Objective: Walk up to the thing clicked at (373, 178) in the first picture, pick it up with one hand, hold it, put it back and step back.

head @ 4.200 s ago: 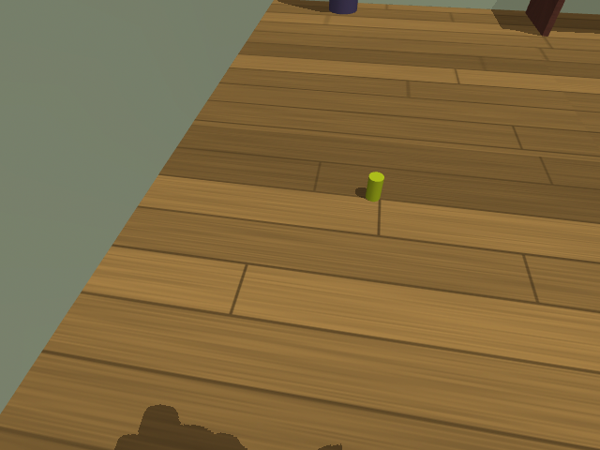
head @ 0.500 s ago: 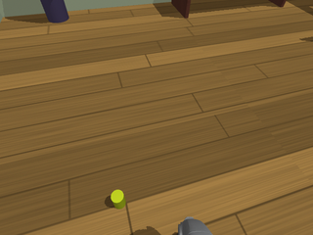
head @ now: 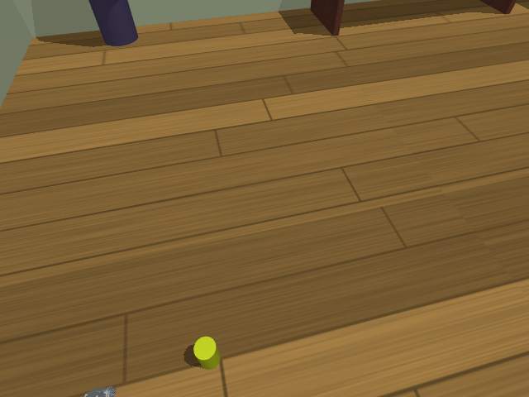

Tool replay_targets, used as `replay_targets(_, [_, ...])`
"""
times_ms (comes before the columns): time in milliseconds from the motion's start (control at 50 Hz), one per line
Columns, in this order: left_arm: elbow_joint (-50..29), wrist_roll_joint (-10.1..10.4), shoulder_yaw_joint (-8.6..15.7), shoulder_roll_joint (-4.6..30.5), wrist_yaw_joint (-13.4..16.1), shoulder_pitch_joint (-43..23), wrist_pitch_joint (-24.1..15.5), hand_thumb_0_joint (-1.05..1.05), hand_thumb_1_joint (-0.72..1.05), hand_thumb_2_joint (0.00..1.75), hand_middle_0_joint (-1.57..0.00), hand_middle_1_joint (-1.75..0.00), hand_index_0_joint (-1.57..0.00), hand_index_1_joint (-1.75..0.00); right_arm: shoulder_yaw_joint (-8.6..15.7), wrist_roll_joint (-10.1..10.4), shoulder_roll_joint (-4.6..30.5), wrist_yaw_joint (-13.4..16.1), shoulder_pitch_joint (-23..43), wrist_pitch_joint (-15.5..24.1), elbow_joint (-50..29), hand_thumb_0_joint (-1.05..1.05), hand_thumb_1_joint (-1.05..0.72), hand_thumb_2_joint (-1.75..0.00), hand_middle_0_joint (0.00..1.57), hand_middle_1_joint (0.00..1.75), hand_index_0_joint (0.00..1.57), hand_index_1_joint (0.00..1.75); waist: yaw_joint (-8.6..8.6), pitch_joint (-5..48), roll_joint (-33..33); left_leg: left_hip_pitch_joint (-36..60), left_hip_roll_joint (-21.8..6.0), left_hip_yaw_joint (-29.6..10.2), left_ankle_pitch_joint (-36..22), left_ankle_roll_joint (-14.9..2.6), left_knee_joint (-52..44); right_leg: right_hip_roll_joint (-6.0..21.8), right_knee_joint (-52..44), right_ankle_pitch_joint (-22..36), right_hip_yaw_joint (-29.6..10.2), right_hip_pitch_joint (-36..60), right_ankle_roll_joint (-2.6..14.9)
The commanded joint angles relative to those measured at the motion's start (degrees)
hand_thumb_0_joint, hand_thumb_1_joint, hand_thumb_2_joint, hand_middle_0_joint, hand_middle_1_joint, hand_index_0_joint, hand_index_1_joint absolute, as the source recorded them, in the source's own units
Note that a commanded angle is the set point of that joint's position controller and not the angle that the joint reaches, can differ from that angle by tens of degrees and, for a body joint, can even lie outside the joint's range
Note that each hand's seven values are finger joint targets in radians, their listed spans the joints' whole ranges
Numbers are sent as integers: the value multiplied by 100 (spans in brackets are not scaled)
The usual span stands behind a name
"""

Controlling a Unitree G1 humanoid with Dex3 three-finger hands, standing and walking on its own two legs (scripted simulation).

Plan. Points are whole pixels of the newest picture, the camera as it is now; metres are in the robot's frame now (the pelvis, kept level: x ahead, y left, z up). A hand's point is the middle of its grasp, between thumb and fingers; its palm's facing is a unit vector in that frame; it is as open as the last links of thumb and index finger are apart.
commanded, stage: walk up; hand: left
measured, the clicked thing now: (207, 353) +0.36 +0.21 -0.70
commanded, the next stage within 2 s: none
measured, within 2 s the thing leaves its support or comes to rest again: neither
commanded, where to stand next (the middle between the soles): +0.05 +0.00 m, yaw +0 degrees
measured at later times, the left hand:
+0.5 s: hand out of the picture +0.09 +0.26 -0.14, palm faces +0.03 -0.94 -0.34, open 7.4 cm
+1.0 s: hand out of the picture +0.12 +0.25 -0.13, palm faces +0.02 -0.94 -0.33, open 7.4 cm
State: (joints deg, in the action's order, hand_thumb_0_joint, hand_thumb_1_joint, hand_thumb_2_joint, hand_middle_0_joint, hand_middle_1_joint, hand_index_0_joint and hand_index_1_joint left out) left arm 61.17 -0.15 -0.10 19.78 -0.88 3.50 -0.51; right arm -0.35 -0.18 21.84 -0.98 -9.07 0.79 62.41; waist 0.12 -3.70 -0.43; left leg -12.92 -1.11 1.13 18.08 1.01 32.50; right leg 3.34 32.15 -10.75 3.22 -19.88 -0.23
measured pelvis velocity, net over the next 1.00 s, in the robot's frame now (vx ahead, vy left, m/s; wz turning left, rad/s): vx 0.02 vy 0.00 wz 0.01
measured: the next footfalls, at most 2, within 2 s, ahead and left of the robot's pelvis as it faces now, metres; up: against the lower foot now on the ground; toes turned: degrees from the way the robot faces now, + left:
right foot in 1.80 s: +0.00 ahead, -0.11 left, +0.00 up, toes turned +0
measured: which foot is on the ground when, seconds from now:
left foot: down 0.00-1.00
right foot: down 0.00-1.00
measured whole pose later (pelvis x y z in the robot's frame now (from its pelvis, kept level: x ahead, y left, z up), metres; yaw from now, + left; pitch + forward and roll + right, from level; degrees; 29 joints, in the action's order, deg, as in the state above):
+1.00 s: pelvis +0.02 +0.00 +0.02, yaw +1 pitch -2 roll +0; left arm 66.7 -0.8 1.2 18.8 -0.6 2.6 -0.4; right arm 0.5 -0.2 20.5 -0.7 -5.4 -0.4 66.6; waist 0.4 -2.7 0.8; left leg -3.6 -1.5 0.4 12.9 1.4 18.6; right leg 2.5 19.3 -6.6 4.5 -10.5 -0.5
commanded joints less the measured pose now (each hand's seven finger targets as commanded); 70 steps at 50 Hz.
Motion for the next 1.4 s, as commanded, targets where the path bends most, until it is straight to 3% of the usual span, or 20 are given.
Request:
replay_targets(0, [-142,73,284,1266,88,-327,-159,0,90,90,-20,-30,-20,-30,210,11,1253,112,375,180,-174,0,-90,-90,20,30,20,30,107,754,171,-100,-636,-663,-1143,-335,-1059,480,-687,777,-588,1121,199])
replay_targets(280, [349,33,241,1216,73,-464,-121,0,90,90,-20,-30,-20,-30,249,34,1167,117,822,72,105,0,-90,-90,20,30,20,30,61,603,42,442,-674,-523,-1198,-235,-1654,569,-1385,789,-508,1347,44])
replay_targets(400, [397,-11,278,1232,76,-475,-125,0,90,90,-20,-30,-20,-30,253,19,1105,90,840,45,141,0,-90,-90,20,30,20,30,45,432,-19,438,-629,-538,-760,-220,-1801,539,-1642,93,-565,1209,7])
replay_targets(540, [358,-18,318,1212,90,-368,-163,0,90,90,-20,-30,-20,-30,253,24,1064,96,830,46,112,0,-90,-90,20,30,20,30,62,652,-51,609,-619,-497,-1248,-193,-1686,563,-1621,634,-559,1376,11])
replay_targets(700, [269,-30,345,1190,105,-368,-135,0,90,90,-20,-30,-20,-30,278,-4,1071,118,744,38,105,0,-90,-90,20,30,20,30,38,717,-11,551,-652,-475,-1319,-180,-1760,592,-1507,939,-515,1574,41])
replay_targets(1040, [164,-41,388,1157,101,-410,-113,0,90,90,-20,-30,-20,-30,265,-9,1035,114,576,26,13,0,-90,-90,20,30,20,30,38,550,-16,469,-629,-460,-1154,-181,-1747,530,-1567,599,-543,1488,50])
replay_targets(1060, [80,26,543,1553,158,-454,-28,0,90,90,-20,-30,-20,-30,435,-2,1416,118,685,-99,-38,0,-90,-90,20,30,20,30,50,-79,11,86,-540,-455,-2245,-151,-1175,613,-1111,2017,-536,1102,130])
replay_targets(1080, [-21,56,568,1555,190,-287,1,0,90,90,-20,-30,-20,-30,436,46,1323,129,580,-139,-151,0,-90,-90,20,30,20,30,58,178,-68,147,-506,-363,-2513,-137,-903,678,-942,2520,-520,1205,226])
replay_targets(1120, [-191,46,630,1658,214,-258,39,0,90,90,-20,-30,-20,-30,470,76,1223,131,425,-199,-268,0,-90,-90,20,30,20,30,26,731,-348,263,-254,-191,-2215,-120,-189,1003,-914,2814,-744,1255,538])
replay_targets(1140, [-296,20,675,1717,227,-265,72,0,90,90,-20,-30,-20,-30,518,86,1182,133,353,-246,-349,0,-90,-90,20,30,20,30,49,1026,-555,263,-54,-65,-1581,-99,407,1289,-958,2829,-944,1298,839])
replay_targets(1160, [-448,-31,674,1736,245,-441,94,0,90,90,-20,-30,-20,-30,541,57,1100,112,272,-312,-416,0,-90,-90,20,30,20,30,47,1076,-933,3,219,-4,189,-102,1134,1672,-1077,2863,-1303,1204,1164])
replay_targets(1180, [-605,-114,692,1781,258,-525,108,0,90,90,-20,-30,-20,-30,557,10,1070,82,153,-402,-516,0,-90,-90,20,30,20,30,58,975,-1111,-123,214,-194,1315,-140,2030,2005,-1197,2567,-1553,791,1464])
replay_targets(1200, [-705,-170,707,1796,276,-595,112,0,90,90,-20,-30,-20,-30,577,-16,1025,53,40,-476,-596,0,-90,-90,20,30,20,30,6,884,-1021,-189,66,-514,1476,-177,2400,2073,-1205,2046,-1535,491,1543])
replay_targets(1220, [-802,-184,698,1730,298,-739,120,0,90,90,-20,-30,-20,-30,608,-22,1042,13,5,-504,-660,0,-90,-90,20,30,20,30,-75,825,-942,-181,-33,-632,1414,-223,2530,1936,-1153,1581,-1313,232,1460])
replay_targets(1260, [-887,-279,668,1727,299,-868,124,0,90,90,-20,-30,-20,-30,654,-51,1075,-47,-225,-469,-659,0,-90,-90,20,30,20,30,-160,885,-1105,-169,-144,-480,1160,-217,1731,1540,-1057,207,-1091,235,1132])
replay_targets(1300, [-942,-281,653,1676,238,-905,185,0,90,90,-20,-30,-20,-30,699,-121,1078,-35,-725,-334,-447,0,-90,-90,20,30,20,30,-302,1036,-1102,145,-134,-269,593,-223,-62,1294,-581,-705,-964,363,892])
replay_targets(1320, [-927,-237,593,1472,182,-762,265,0,90,90,-20,-30,-20,-30,734,-167,1096,-2,-852,-233,-295,0,-90,-90,20,30,20,30,-337,965,-483,665,-24,-195,253,-194,-936,947,121,-1223,-636,-40,733])
replay_targets(1340, [-943,-113,452,964,131,-392,352,0,90,90,-20,-30,-20,-30,786,-341,1410,56,-553,-133,-427,0,-90,-90,20,30,20,30,-192,563,910,641,-723,-1637,1087,-328,-1966,177,1267,-1900,-283,-895,359])
replay_targets(1360, [-978,-120,488,983,138,-290,389,0,90,90,-20,-30,-20,-30,893,-387,2152,109,51,-57,-777,0,-90,-90,20,30,20,30,-27,211,1306,-94,-1773,-3122,1302,-686,-2286,-492,1826,-2170,-783,-1371,104])
replay_targets(1380, [-891,-148,619,1435,185,-632,374,0,90,90,-20,-30,-20,-30,882,-263,2284,128,361,-16,-867,0,-90,-90,20,30,20,30,-192,-38,1189,-1119,-2120,-3487,1374,-1226,-2345,-235,2164,-2206,-1449,-690,85])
